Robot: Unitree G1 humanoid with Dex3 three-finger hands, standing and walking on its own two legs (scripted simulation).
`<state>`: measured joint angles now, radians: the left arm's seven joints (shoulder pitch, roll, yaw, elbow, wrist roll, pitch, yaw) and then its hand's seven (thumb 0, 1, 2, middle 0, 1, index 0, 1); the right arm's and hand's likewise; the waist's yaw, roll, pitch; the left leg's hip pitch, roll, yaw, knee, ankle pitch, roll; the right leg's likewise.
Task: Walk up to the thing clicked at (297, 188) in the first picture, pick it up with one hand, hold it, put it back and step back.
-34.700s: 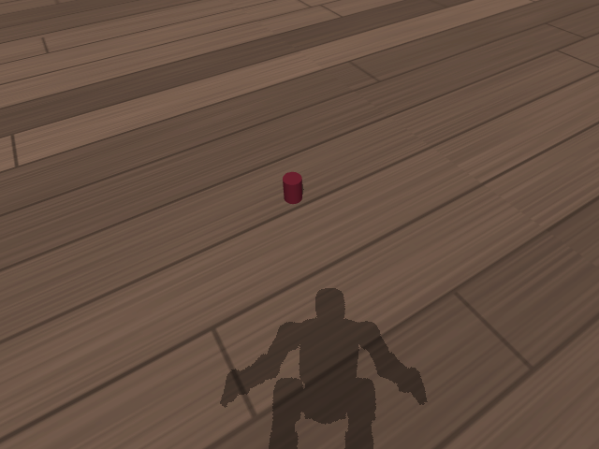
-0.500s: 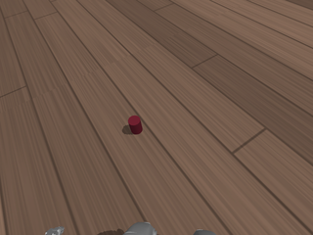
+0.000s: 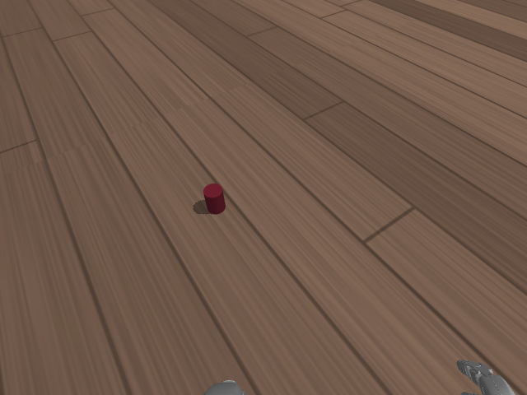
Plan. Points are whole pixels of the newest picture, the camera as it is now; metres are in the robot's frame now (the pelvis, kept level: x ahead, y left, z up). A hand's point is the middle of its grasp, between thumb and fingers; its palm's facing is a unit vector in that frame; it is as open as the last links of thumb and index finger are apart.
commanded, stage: step back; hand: left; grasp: from above
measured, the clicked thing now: (214, 199) +1.04 +0.29 -0.69
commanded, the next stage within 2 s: stand in 0.86 s
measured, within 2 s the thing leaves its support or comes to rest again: neither
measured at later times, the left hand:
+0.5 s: hand out of the picture +0.10 +0.28 -0.13, palm faces +0.01 -0.92 -0.39, open 7.4 cm
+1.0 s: hand out of the picture +0.12 +0.26 -0.14, palm faces +0.09 -0.94 -0.33, open 7.4 cm
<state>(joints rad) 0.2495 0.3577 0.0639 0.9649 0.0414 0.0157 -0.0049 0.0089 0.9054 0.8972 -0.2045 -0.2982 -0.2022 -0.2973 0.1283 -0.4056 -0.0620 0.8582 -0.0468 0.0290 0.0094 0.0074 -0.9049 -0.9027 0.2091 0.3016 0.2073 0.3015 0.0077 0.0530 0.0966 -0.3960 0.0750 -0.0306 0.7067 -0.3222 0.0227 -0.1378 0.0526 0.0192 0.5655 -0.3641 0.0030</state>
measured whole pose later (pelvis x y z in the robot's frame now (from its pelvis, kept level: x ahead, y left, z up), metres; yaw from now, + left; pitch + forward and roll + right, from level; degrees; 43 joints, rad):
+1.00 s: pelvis +0.05 +0.00 +0.01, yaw +5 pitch -2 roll +0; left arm 0.09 0.36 0.03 1.07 0.00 0.00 -0.01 0.01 0.90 0.90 -0.20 -0.30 -0.20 -0.30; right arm 0.15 -0.34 -0.01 1.07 -0.02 -0.03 0.01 0.01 -0.91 -0.90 0.21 0.30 0.21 0.30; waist 0.02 -0.03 0.09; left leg -0.16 0.01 0.00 0.49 -0.30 -0.01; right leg -0.23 -0.05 -0.07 0.51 -0.24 0.01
